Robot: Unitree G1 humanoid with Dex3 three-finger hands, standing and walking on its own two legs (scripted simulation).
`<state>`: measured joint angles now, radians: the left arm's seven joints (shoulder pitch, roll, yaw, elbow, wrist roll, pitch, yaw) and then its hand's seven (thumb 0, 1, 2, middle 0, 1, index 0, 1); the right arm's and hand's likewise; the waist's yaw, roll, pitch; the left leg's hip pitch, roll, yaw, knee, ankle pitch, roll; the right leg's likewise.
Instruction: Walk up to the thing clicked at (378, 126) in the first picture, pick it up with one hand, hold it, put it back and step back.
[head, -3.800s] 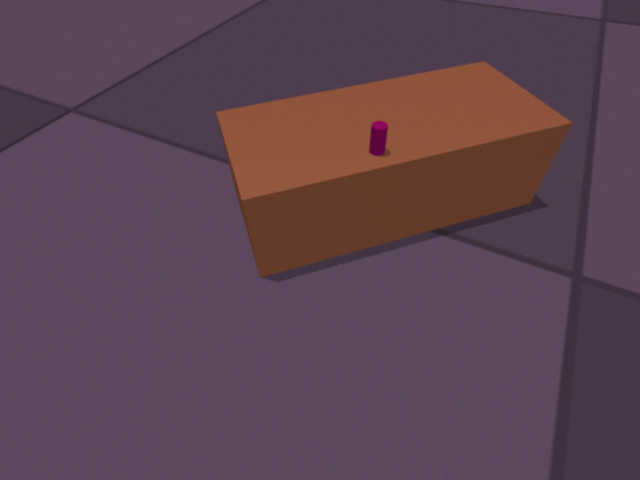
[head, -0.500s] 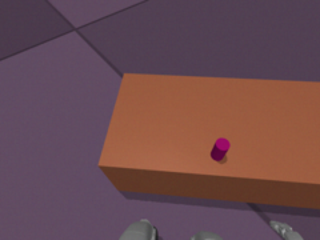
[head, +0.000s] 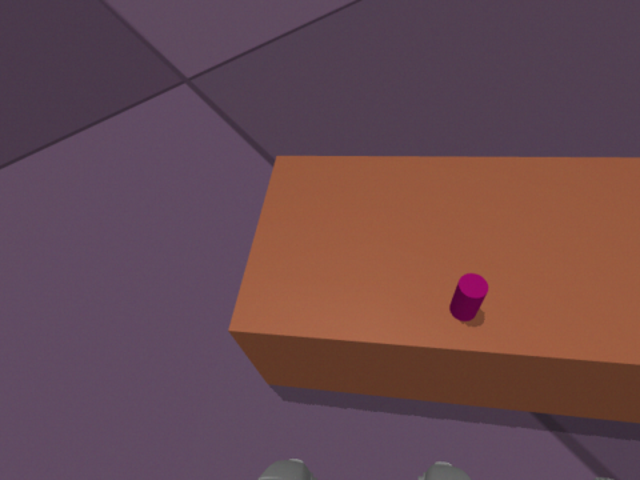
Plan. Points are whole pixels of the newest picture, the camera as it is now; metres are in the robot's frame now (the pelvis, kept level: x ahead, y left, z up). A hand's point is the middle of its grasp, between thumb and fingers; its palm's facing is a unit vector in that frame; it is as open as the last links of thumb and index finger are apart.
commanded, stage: walk up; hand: right
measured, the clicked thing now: (467, 298) +0.48 -0.23 -0.28
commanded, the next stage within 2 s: stand in 1.28 s
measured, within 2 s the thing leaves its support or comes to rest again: neither
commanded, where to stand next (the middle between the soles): +0.08 +0.01 m, yaw -5 degrees
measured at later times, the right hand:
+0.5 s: hand out of the picture +0.11 -0.25 -0.13, palm faces -0.01 +0.93 -0.36, open 7.4 cm
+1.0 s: hand out of the picture +0.07 -0.24 -0.13, palm faces +0.02 +0.94 -0.34, open 7.4 cm
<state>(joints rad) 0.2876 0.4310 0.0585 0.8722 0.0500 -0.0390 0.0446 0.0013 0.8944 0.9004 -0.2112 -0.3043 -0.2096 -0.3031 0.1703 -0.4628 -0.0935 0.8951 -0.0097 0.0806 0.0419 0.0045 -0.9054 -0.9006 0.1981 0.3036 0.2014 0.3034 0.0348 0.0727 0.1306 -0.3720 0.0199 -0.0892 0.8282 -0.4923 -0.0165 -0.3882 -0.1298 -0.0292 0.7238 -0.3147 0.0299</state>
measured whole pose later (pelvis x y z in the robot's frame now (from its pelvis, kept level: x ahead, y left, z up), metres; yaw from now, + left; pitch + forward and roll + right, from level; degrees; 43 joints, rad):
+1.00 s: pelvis +0.01 +0.02 +0.03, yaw -3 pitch -2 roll +1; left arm 0.07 0.35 0.01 1.13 0.00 0.00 -0.02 0.00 0.90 0.90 -0.21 -0.30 -0.20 -0.30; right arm 0.10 -0.36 0.00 1.14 -0.01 -0.01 0.01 0.00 -0.90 -0.90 0.20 0.30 0.20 0.30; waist 0.00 -0.01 0.06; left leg -0.12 0.03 -0.01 0.38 -0.22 -0.04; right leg -0.19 -0.04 0.03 0.41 -0.18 0.03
